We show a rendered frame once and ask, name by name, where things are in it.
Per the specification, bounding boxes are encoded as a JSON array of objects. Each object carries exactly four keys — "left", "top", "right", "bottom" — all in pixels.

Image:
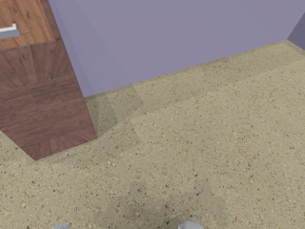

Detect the cabinet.
[{"left": 0, "top": 0, "right": 98, "bottom": 161}]

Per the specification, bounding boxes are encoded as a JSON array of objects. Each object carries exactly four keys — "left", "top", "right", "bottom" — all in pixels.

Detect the handle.
[{"left": 0, "top": 23, "right": 20, "bottom": 39}]

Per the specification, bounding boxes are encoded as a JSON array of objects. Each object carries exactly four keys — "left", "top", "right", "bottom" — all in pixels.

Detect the drawer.
[{"left": 0, "top": 0, "right": 54, "bottom": 50}]

